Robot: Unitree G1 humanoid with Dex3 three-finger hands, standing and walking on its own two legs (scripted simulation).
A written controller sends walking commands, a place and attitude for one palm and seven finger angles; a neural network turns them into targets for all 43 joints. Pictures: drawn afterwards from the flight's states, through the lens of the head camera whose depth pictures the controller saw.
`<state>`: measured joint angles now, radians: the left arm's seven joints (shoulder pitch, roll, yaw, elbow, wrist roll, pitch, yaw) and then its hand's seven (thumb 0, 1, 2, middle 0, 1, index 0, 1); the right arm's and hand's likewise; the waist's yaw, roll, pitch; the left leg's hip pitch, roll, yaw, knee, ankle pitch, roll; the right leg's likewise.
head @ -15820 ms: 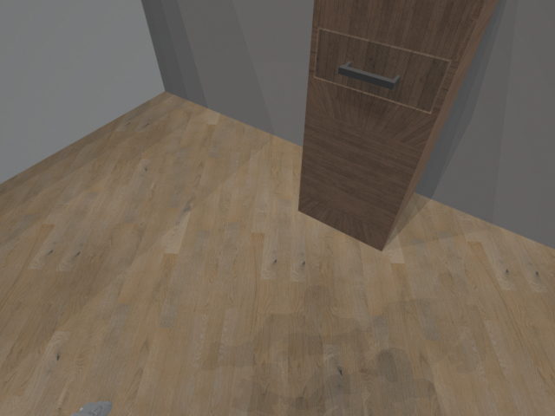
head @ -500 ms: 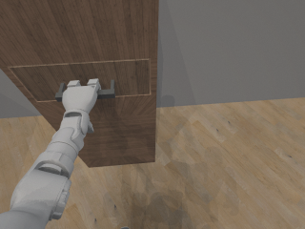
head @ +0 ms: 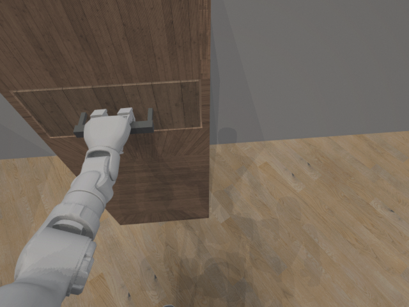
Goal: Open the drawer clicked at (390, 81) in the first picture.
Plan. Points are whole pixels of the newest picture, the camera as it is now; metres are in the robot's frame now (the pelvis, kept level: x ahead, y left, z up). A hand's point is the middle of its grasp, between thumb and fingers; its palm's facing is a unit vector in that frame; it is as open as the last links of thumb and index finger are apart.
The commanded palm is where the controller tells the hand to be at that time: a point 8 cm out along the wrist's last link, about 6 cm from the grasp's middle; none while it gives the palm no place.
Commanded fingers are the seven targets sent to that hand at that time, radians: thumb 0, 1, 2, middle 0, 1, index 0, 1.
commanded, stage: pull the drawer open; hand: left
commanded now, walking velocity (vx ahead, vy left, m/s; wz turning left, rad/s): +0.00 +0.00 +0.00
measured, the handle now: (116, 121) +0.51 +0.19 +0.04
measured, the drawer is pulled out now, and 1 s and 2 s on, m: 0.00 0.09 0.22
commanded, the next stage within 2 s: none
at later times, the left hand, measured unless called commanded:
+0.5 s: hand (116, 154) +0.44 +0.18 +0.02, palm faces -0.03 -0.05 -1.00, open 5.5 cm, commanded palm +0.39 +0.18 +0.07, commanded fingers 0.00 0.90 0.90 -0.40 -1.35 -0.40 -1.35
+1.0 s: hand (113, 183) +0.36 +0.18 +0.02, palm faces -0.01 -0.09 -1.00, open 5.6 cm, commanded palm +0.33 +0.19 +0.07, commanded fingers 0.00 0.90 0.90 -0.40 -1.35 -0.40 -1.35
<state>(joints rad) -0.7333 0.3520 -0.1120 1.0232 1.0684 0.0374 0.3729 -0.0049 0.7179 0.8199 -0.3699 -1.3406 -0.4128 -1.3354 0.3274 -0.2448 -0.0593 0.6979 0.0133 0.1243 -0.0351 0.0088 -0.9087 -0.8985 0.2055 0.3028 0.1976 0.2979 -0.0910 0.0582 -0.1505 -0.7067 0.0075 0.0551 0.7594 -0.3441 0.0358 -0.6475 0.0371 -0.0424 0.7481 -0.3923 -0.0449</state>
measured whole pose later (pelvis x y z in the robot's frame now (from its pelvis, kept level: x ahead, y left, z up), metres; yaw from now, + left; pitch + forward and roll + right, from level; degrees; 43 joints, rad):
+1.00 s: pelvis +0.02 +0.00 +0.01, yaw +0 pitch +11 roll +1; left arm -0.20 0.28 -0.19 0.43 1.04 0.11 0.33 0.02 0.74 0.80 -0.29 -1.35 -0.40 -1.31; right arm 0.17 -0.24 -0.05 0.61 0.01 0.15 -0.01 0.01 -0.91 -0.90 0.20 0.30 0.20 0.30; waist 0.01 0.06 -0.15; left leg -0.52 0.00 0.07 0.68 -0.36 0.03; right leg -0.47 0.03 -0.02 0.69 -0.41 -0.05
